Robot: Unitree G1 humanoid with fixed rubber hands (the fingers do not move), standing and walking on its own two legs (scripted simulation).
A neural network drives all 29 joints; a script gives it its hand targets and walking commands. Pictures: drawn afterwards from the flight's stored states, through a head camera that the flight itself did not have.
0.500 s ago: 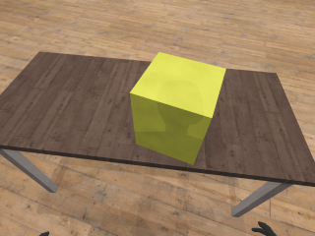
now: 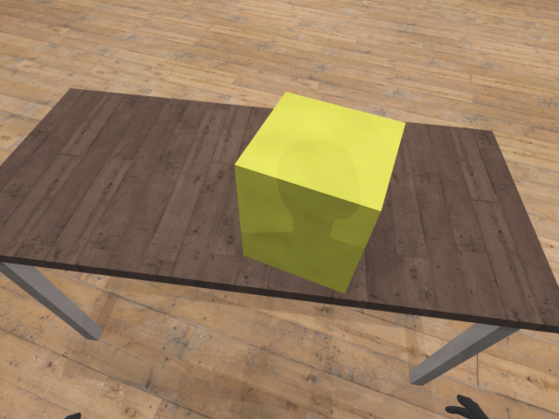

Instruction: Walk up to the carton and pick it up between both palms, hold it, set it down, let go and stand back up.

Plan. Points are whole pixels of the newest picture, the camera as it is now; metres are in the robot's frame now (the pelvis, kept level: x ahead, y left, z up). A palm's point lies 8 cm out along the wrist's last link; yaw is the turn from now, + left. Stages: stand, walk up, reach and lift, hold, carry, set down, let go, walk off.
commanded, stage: walk up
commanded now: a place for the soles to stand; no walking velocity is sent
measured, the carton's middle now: (316, 195) +0.47 -0.05 +0.01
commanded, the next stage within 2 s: reach and lift in 0.10 s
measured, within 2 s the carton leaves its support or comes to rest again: neither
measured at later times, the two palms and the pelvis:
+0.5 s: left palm (124, 351) +0.21 +0.25 -0.09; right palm out of the picture +0.12 -0.30 -0.07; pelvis -0.01 +0.00 -0.01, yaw -8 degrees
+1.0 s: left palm (106, 350) +0.21 +0.27 -0.06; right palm out of the picture +0.14 -0.22 -0.06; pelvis -0.01 +0.02 +0.00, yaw -9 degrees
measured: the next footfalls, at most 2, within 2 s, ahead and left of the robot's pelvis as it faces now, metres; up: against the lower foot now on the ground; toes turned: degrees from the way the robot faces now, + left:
none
